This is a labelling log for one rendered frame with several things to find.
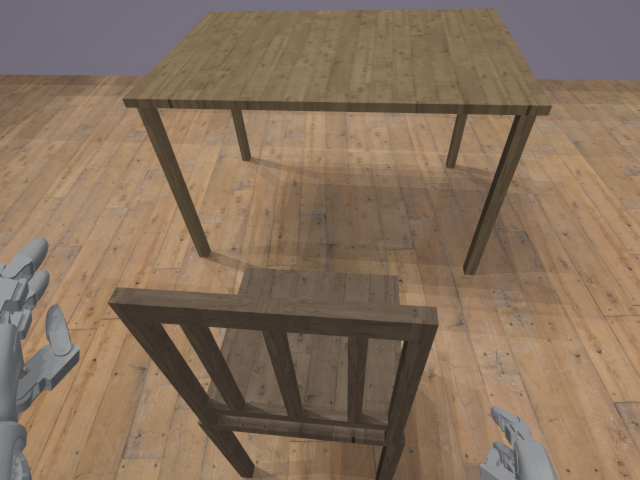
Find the chair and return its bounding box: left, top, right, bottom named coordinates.
left=107, top=268, right=439, bottom=480

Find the robot left forearm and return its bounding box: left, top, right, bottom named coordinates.
left=0, top=421, right=32, bottom=480

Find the table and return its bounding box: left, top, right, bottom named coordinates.
left=123, top=9, right=552, bottom=275

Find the right robot hand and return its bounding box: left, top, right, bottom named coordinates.
left=480, top=406, right=557, bottom=480

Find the left robot hand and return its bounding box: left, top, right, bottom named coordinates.
left=0, top=237, right=80, bottom=423

